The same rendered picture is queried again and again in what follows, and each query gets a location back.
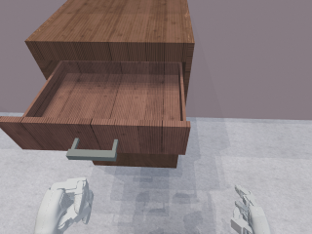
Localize left robot hand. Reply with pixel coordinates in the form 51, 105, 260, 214
33, 177, 95, 234

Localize cabinet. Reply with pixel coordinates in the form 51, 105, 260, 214
24, 0, 195, 169

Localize handle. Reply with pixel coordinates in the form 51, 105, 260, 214
65, 137, 119, 162

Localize drawer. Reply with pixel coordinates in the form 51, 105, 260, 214
0, 60, 191, 155

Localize right robot hand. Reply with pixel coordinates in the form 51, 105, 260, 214
230, 184, 272, 234

